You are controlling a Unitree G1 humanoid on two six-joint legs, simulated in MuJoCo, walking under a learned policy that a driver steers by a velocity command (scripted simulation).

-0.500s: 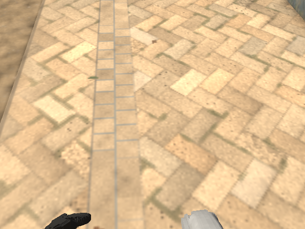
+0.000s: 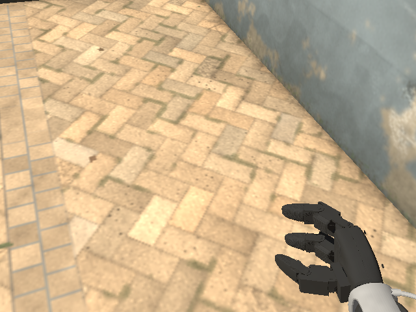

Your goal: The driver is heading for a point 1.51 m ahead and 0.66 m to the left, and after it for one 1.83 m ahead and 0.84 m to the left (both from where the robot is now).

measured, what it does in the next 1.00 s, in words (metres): walks ahead, turning left: left foot, then right foot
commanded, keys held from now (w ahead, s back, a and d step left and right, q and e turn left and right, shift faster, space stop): w+q+shift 1.00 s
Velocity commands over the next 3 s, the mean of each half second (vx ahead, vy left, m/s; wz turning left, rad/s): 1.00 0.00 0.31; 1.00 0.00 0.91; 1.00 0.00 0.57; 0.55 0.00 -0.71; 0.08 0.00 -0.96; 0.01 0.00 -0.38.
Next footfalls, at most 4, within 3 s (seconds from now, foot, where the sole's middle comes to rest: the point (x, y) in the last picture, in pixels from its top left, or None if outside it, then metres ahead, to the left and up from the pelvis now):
0.34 left None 0.40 0.16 -0.74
0.72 right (230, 242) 0.84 0.00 -0.74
1.14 left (132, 179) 1.08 0.42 -0.74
1.58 right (96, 112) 1.47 0.70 -0.74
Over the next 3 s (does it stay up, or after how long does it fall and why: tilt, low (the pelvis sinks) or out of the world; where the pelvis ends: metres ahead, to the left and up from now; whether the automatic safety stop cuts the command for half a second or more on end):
stays up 1.61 0.86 0.02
